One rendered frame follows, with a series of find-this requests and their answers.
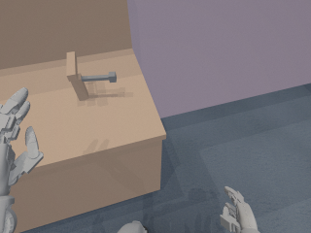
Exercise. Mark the robot left shin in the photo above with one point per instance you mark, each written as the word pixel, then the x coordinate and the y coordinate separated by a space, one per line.
pixel 135 221

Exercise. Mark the left robot hand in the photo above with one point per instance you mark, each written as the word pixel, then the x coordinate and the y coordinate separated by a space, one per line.
pixel 11 115

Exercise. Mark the counter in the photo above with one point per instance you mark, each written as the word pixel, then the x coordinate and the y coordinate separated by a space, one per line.
pixel 102 141

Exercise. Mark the right robot hand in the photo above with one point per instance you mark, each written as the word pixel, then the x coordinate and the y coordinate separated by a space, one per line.
pixel 239 217

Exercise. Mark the left robot forearm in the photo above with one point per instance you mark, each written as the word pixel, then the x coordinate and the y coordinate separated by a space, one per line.
pixel 8 218

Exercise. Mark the robot left thigh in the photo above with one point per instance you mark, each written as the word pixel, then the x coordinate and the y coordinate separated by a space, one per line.
pixel 132 228

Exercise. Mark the tap lever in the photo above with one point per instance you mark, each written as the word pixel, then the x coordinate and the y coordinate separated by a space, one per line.
pixel 111 77

